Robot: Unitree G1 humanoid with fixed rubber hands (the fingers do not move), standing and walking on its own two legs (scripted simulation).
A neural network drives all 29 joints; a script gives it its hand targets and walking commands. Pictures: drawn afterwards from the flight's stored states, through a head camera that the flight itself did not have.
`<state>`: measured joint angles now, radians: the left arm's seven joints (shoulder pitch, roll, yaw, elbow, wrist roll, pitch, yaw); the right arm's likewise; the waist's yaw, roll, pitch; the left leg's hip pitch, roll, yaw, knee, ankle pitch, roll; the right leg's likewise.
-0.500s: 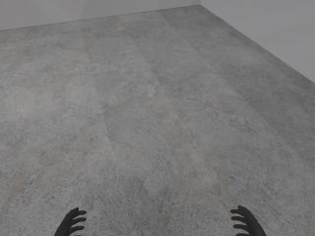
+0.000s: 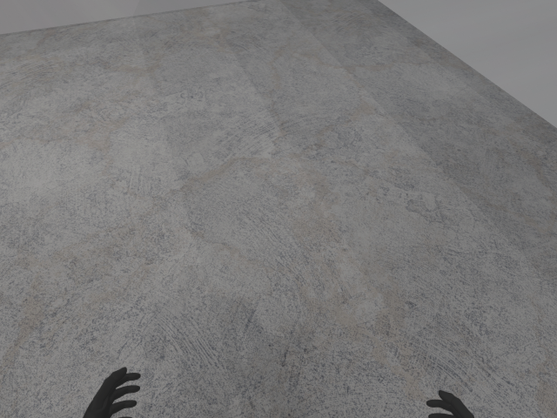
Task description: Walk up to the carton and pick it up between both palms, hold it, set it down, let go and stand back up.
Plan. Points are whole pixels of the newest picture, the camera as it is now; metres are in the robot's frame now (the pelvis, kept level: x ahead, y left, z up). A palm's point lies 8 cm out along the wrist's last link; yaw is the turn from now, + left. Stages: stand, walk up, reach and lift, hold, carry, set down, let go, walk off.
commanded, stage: stand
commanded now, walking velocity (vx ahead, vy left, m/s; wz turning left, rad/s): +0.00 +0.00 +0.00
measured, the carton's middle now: out of the picture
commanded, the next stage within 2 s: none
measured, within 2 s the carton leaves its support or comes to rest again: neither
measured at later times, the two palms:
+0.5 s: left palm out of the picture +0.14 +0.26 -0.08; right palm out of the picture +0.10 -0.27 -0.11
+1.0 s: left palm out of the picture +0.13 +0.26 -0.08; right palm out of the picture +0.09 -0.28 -0.11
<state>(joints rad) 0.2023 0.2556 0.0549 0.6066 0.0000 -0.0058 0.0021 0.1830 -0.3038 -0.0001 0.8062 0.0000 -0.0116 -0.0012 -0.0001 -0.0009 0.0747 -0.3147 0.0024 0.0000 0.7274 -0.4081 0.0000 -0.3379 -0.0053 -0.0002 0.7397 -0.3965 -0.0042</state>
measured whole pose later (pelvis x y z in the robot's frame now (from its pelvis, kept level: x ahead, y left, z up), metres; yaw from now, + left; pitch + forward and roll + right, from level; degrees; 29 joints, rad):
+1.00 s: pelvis -0.01 +0.00 +0.00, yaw +0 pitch -1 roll +0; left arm 0.20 0.26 0.05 0.64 0.00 -0.01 0.01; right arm 0.18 -0.31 0.00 0.88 0.00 -0.03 0.00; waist 0.00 0.00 0.05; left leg -0.31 0.00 0.00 0.73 -0.39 0.00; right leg -0.34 -0.01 0.00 0.74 -0.39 -0.01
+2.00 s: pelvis -0.03 +0.01 +0.00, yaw +0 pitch -3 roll +0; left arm 0.20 0.26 0.03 0.77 0.00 -0.02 0.00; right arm 0.18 -0.31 0.00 1.01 0.00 -0.03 0.00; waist 0.00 0.00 0.05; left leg -0.31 0.00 0.00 0.73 -0.36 0.00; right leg -0.33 -0.01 0.00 0.72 -0.34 0.00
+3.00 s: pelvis -0.04 +0.02 +0.00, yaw +0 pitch -3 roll -1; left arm 0.20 0.27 0.03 0.81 0.00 -0.02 0.00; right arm 0.14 -0.31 0.00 1.05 0.00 -0.03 0.01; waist 0.00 0.00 0.05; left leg -0.31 0.00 0.00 0.71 -0.34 0.01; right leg -0.31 -0.01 0.00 0.66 -0.30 0.01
